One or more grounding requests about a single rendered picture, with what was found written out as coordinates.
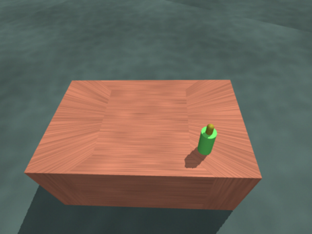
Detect bottle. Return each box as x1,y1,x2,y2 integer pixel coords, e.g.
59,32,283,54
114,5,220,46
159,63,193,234
197,124,217,155

